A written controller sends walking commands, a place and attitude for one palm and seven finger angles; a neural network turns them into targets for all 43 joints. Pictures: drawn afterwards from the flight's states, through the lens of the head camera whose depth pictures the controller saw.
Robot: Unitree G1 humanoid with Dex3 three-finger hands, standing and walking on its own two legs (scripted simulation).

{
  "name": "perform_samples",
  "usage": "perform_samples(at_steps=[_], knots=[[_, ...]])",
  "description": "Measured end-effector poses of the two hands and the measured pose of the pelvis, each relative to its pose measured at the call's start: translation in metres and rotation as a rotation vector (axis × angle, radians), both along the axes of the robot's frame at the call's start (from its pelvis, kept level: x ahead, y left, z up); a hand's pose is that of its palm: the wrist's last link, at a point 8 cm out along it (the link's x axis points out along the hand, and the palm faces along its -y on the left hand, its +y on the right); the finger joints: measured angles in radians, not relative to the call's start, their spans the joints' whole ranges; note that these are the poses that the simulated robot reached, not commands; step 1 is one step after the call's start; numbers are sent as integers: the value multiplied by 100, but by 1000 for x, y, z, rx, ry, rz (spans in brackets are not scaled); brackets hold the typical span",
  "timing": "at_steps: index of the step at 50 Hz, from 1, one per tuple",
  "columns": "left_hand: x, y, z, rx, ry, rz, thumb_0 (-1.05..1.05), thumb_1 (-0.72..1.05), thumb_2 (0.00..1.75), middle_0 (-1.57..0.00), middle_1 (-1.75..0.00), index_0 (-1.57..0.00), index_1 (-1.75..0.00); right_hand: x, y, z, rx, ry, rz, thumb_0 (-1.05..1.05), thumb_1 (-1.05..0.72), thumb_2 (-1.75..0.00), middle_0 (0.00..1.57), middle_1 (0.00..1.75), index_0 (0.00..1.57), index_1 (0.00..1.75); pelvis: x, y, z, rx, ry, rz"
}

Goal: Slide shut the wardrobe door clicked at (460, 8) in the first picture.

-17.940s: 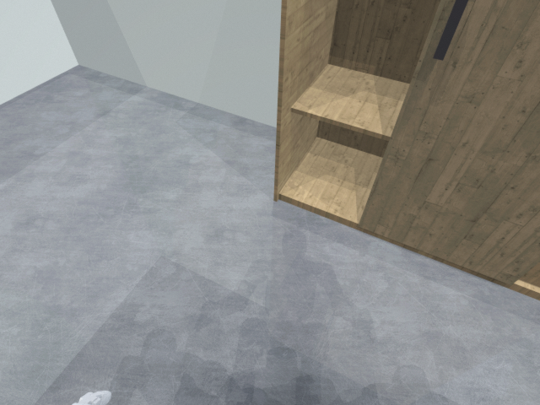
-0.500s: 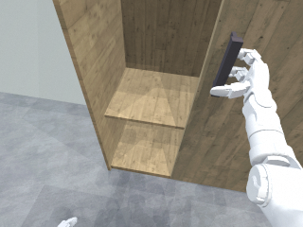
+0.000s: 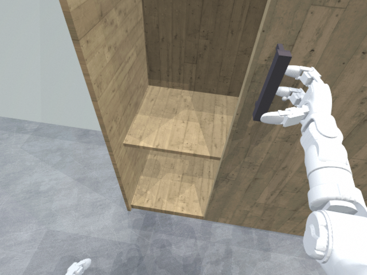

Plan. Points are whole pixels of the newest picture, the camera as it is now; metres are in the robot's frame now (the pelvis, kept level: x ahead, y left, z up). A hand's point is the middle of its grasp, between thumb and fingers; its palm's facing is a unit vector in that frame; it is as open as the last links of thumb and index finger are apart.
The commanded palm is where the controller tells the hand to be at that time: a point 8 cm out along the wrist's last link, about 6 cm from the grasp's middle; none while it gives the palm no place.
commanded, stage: move the hooked fingers beside the handle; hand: right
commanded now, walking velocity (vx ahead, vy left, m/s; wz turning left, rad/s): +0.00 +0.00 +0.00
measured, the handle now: (268, 84) +0.51 -0.12 +0.19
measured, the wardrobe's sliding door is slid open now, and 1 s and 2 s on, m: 0.41 0.41 0.41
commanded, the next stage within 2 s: feel for the door with the fingertips in 1.94 s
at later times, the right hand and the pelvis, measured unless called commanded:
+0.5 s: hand (292, 101) +0.45 -0.17 +0.19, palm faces +0.06 +1.00 -0.01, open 14.0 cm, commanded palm +0.42 -0.22 +0.19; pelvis +0.01 +0.00 +0.00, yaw +0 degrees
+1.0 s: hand (299, 104) +0.44 -0.18 +0.19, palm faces +0.07 +1.00 -0.01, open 14.0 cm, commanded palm +0.41 -0.23 +0.19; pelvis +0.00 +0.00 +0.00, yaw +0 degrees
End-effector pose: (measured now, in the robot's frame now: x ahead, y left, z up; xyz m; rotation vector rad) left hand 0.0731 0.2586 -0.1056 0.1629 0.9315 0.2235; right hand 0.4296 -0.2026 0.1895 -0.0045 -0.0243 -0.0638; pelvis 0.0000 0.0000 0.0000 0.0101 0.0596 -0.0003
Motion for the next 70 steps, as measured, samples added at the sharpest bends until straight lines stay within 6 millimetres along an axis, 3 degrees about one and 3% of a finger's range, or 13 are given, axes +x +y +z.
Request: perform_samples(at_steps=[10, 20, 37, 61, 70], knots=[[3, -1, 0, -7, -3, 4, 1, 91, 90, -20, -30, -20, -30, 5, -1, 1, 9, -3, 1, -1, 50, -30, 31, 121, 30, 120, 4, 1, 0, -3, 5, 8], [2, -1, 0, -7, 10, 12, 1, 91, 90, -20, -30, -20, -30, -4, -15, -1, -1, -4, -7, -1, 50, -30, 30, 120, 30, 120, 6, 0, 1, -2, -5, 8], [18, -6, 6, -4, -44, -10, 1, 91, 90, -20, -30, -20, -30, -13, -21, 4, 1, -16, -4, -1, 51, -30, 30, 120, 30, 120, 3, -3, 1, -1, -15, 3], [4, -5, 5, 0, -25, 3, 1, 90, 90, -20, -30, -20, -30, -17, -34, 2, -2, -8, -7, -1, 50, -30, 30, 120, 30, 120, 1, -3, 2, 1, -16, 6], [7, -3, 5, 11, -18, -10, 1, 90, 90, -20, -30, -20, -30, -20, -35, 3, -2, -9, 6, -1, 51, -30, 30, 120, 30, 120, 1, -3, 1, 4, -18, -5]])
